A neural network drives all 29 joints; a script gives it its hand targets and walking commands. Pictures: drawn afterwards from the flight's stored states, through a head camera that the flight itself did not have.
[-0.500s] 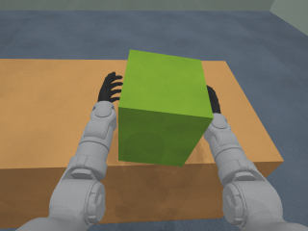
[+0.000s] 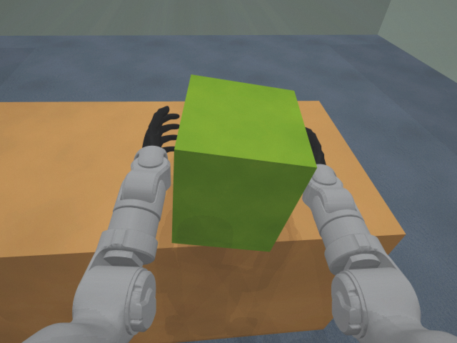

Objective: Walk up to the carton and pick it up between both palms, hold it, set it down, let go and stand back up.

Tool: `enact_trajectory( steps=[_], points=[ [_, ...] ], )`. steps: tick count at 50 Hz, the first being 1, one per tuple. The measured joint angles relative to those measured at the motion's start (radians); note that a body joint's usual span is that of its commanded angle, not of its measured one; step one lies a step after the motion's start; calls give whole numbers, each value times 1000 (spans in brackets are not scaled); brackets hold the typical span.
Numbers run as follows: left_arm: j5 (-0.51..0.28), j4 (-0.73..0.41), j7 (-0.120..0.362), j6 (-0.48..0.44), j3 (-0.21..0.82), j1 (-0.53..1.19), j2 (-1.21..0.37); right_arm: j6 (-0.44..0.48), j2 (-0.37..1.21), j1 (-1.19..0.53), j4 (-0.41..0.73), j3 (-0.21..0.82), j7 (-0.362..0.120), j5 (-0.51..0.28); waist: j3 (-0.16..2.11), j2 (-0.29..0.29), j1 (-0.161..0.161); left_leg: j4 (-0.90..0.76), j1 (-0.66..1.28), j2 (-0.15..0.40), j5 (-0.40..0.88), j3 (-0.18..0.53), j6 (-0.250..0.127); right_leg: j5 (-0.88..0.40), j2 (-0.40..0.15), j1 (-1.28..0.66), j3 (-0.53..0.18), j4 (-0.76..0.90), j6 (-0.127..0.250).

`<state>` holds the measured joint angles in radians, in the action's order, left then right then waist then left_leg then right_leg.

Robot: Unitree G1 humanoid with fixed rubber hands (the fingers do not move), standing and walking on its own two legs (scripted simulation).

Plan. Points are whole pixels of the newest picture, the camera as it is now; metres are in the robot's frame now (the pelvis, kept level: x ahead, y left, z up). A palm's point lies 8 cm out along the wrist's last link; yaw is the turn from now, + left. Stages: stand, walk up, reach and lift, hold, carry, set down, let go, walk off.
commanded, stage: reach and lift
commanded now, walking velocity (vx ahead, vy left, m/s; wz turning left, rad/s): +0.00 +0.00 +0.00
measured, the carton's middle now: (232, 167) +0.41 +0.05 +0.11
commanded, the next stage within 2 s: hold in 1.90 s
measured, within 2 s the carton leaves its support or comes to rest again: neither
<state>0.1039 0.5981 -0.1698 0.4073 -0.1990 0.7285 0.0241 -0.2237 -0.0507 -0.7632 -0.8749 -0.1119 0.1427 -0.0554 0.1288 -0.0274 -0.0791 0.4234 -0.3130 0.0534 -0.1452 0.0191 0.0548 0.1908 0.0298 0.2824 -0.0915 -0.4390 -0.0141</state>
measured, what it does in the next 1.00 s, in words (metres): stands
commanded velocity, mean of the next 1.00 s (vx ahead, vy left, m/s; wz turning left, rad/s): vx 0.00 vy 0.00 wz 0.00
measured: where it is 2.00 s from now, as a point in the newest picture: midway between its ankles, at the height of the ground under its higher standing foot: outside the picture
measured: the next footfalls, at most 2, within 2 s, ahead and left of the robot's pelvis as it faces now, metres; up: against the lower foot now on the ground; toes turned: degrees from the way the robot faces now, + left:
none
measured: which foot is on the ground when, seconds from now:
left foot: down 0.00-1.00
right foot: down 0.00-1.00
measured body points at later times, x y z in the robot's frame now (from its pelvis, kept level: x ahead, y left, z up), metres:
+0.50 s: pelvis +0.00 +0.00 +0.00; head -0.04 +0.01 +0.45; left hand +0.39 +0.18 +0.19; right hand +0.41 -0.11 +0.17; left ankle +0.05 +0.15 -0.74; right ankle +0.02 -0.13 -0.74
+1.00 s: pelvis +0.00 +0.00 +0.00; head -0.05 +0.02 +0.45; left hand +0.38 +0.17 +0.22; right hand +0.40 -0.12 +0.20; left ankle +0.05 +0.15 -0.74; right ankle +0.02 -0.13 -0.74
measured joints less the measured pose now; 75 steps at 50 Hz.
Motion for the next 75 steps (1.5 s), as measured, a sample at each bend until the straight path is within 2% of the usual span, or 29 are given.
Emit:
enact_trajectory(
  steps=[8, 15, 33, 41, 54, 75],
  points=[
    [0, -23, 0, 52, 0, 0, 1, -57, 0, -3, 26, 0, 0, -11, 16, 0, 24, 0, 0, -4, 0, 0, 0, 0, -4, 0, 0, 0, 0],
    [-6, -99, -4, 108, 0, 0, 2, -102, -6, -5, 90, 10, 10, -54, 20, 0, 45, 0, 0, -4, 0, 1, -1, 0, -4, 0, 0, 0, 0],
    [-9, -264, -3, 267, 0, 0, 8, -254, -33, -12, 245, 57, 52, -148, 27, 0, 70, 0, 0, -4, 0, 2, -1, 0, -4, -1, 0, 0, 0],
    [-9, -272, 0, 318, 0, 0, 11, -325, -40, -27, 260, 62, 65, -168, 42, 0, 84, 0, 0, -5, 0, 2, -1, 0, -4, -1, 0, 0, -1],
    [-11, -302, 2, 359, 0, 4, 17, -387, -52, -61, 283, 65, 78, -185, 62, 0, 88, 0, 0, -6, 1, 3, -2, 0, -4, -1, 0, 0, -1],
    [-11, -246, 15, 395, 0, 82, 33, -434, -73, -94, 283, 65, 92, -202, 75, 1, 96, 0, 0, -6, 1, 4, -2, 0, -5, -1, 0, 0, -1]
  ],
)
